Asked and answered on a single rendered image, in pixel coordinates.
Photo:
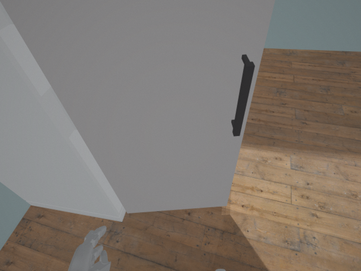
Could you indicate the handle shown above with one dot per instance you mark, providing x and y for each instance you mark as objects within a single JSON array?
[{"x": 243, "y": 95}]

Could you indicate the fridge door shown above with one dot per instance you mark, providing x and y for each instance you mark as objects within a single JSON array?
[{"x": 152, "y": 87}]

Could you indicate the left robot hand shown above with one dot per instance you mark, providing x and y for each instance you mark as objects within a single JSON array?
[{"x": 85, "y": 254}]

